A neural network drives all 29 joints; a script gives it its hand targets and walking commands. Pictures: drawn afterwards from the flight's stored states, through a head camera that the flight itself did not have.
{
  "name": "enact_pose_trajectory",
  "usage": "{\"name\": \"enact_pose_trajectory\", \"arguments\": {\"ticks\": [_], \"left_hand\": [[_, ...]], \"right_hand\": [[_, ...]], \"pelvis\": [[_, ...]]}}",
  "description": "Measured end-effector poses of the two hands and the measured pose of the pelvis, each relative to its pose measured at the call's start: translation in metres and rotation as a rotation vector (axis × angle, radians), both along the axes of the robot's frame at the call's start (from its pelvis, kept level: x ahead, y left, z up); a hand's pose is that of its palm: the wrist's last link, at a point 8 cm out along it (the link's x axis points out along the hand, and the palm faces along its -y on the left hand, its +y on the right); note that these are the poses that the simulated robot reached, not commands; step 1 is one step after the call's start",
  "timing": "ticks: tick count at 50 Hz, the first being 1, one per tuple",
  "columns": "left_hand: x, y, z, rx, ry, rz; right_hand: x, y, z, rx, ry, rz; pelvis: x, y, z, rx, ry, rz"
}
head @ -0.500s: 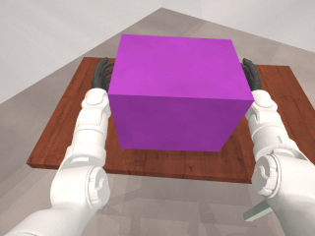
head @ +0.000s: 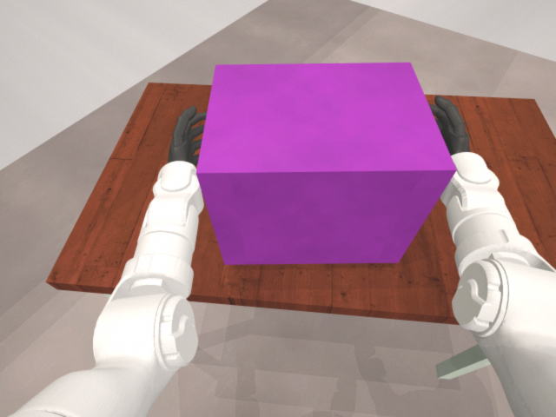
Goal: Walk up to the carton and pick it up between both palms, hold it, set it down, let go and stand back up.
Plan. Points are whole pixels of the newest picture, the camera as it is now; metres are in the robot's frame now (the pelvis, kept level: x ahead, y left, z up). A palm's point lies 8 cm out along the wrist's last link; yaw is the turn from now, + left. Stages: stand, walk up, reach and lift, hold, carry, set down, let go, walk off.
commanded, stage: set down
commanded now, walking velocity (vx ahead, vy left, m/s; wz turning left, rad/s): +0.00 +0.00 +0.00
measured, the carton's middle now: (312, 169) +0.46 +0.02 +0.06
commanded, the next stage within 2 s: none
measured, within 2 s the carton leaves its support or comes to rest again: rests again in 0.24 s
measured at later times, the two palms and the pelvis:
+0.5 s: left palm (179, 172) +0.41 +0.22 +0.09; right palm (436, 156) +0.48 -0.16 +0.10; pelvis -0.01 +0.00 +0.00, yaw +0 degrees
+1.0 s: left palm (179, 174) +0.41 +0.21 +0.08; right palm (437, 158) +0.47 -0.16 +0.10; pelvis -0.01 +0.00 +0.00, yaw -1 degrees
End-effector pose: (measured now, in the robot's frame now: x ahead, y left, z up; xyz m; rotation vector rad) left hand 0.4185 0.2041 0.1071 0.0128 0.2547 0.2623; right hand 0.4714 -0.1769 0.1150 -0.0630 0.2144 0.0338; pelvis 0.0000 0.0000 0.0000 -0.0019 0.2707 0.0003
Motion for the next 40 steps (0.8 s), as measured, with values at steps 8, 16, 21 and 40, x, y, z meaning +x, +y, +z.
{"name": "enact_pose_trajectory", "arguments": {"ticks": [8,16,21,40], "left_hand": [[0.002,-0.003,-0.011,-0.026,0.013,0.014],[-0.003,0.009,-0.021,-0.044,-0.002,0.046],[-0.004,0.012,-0.022,-0.040,-0.008,0.046],[-0.005,0.011,-0.021,-0.028,-0.005,0.029]], "right_hand": [[0.005,-0.002,-0.010,-0.030,0.008,0.015],[0.012,0.012,-0.012,-0.028,-0.006,0.043],[0.011,0.015,-0.013,-0.016,-0.010,0.039],[0.003,0.012,-0.017,-0.008,-0.009,0.024]], "pelvis": [[0.000,-0.002,-0.001,0.006,0.036,-0.016],[-0.003,-0.002,-0.003,0.007,0.068,-0.019],[-0.006,0.000,-0.003,0.004,0.078,-0.011],[-0.010,0.006,-0.003,0.002,0.067,-0.013]]}}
